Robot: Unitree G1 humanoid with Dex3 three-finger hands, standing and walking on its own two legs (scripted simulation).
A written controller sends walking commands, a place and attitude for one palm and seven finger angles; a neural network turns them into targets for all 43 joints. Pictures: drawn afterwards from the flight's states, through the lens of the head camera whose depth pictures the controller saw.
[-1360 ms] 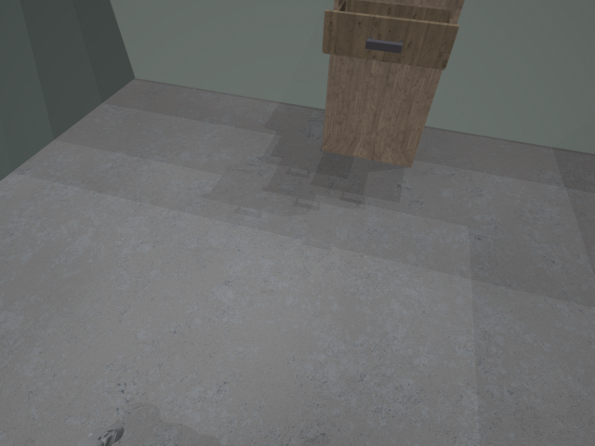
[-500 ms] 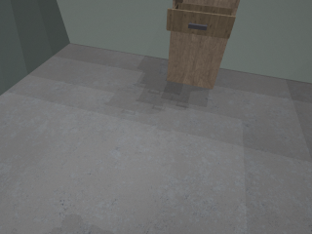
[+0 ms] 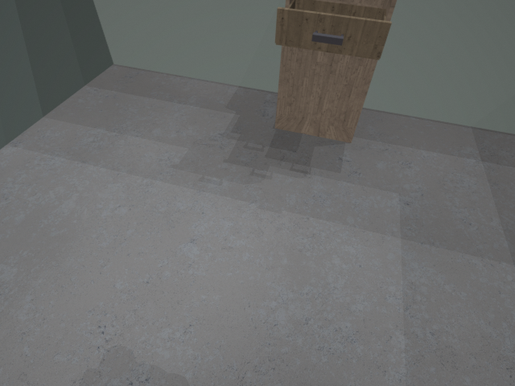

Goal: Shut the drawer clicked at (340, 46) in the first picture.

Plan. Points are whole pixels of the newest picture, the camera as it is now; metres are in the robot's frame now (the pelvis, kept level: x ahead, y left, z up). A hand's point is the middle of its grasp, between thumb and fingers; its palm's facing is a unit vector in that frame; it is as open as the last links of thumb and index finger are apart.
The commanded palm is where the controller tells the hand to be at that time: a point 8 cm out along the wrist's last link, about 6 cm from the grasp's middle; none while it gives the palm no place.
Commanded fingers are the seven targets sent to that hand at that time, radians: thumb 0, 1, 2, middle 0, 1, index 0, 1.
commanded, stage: look at it before walking up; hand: left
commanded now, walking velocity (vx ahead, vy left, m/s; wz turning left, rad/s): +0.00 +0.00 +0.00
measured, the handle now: (328, 36) +1.40 -0.21 -0.03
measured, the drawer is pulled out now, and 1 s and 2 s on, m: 0.30 0.30 0.30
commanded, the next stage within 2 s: walk to a spot facing it in 0.28 s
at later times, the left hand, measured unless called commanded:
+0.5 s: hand out of the picture +0.07 +0.24 -0.16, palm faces -0.02 -0.95 -0.31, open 7.4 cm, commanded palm none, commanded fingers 0.00 0.90 0.90 -0.20 -0.30 -0.20 -0.30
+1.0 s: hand out of the picture +0.11 +0.12 -0.17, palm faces -0.14 -0.98 -0.16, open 7.4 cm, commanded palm none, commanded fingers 0.00 0.90 0.90 -0.20 -0.30 -0.20 -0.30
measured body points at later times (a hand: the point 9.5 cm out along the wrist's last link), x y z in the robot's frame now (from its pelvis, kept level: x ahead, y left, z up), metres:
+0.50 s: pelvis +0.01 +0.00 +0.00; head +0.00 +0.00 +0.45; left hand +0.07 +0.29 -0.14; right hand +0.08 -0.29 -0.14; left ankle +0.00 +0.13 -0.75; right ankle +0.00 -0.12 -0.75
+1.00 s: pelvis +0.14 -0.05 +0.00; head +0.15 -0.06 +0.45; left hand +0.12 +0.17 -0.16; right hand +0.14 -0.30 -0.16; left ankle +0.21 +0.08 -0.67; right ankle +0.06 -0.12 -0.75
